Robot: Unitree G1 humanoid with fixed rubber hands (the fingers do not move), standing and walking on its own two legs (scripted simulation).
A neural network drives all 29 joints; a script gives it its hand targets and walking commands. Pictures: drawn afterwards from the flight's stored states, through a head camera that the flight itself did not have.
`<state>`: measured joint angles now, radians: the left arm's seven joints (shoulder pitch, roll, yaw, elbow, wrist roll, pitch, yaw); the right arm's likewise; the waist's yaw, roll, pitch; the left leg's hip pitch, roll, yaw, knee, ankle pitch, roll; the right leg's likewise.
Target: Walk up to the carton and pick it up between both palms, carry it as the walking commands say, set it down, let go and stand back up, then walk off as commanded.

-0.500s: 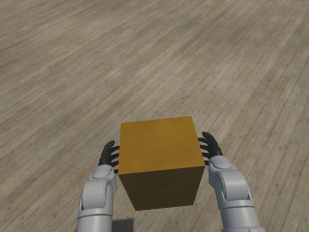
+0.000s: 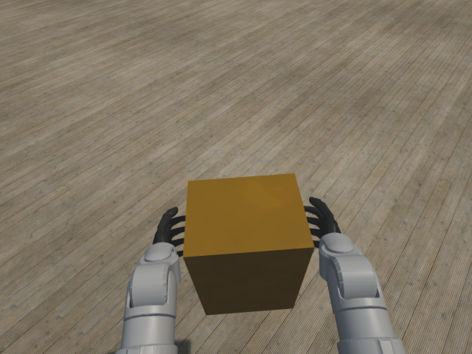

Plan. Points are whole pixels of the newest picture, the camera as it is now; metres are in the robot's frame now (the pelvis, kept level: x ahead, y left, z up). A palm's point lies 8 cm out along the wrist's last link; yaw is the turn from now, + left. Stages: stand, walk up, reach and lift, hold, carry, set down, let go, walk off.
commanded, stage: carry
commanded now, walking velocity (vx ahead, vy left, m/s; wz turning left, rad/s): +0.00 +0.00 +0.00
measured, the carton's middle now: (245, 251) +0.32 +0.01 -0.04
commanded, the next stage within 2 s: none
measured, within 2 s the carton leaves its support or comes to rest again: neither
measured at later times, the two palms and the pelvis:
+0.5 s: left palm (182, 143) +0.54 +0.15 +0.05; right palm (306, 134) +0.55 -0.13 +0.07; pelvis +0.25 +0.01 +0.01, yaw -1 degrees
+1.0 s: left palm (180, 89) +0.78 +0.18 +0.05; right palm (279, 82) +0.78 -0.09 +0.06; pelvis +0.48 +0.05 +0.02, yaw -2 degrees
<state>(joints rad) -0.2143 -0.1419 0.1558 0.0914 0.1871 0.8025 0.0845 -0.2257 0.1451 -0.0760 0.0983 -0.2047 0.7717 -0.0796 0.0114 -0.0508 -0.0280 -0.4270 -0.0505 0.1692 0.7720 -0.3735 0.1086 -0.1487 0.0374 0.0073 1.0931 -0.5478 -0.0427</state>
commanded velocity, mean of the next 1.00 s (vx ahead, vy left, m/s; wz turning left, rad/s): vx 0.00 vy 0.00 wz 0.00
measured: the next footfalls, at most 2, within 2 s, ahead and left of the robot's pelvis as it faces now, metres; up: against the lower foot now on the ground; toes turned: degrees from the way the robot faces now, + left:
right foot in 0.16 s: +0.10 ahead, -0.10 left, +0.00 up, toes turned -2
left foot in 0.44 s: +0.25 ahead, +0.10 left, +0.00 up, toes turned +5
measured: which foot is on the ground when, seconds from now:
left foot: down 0.00-0.20, up 0.22-0.42, down 0.44-0.70, up 0.72-0.90, down 0.92-1.00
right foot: up 0.00-0.14, down 0.16-0.46, up 0.48-0.66, down 0.68-0.94, up 0.96-1.00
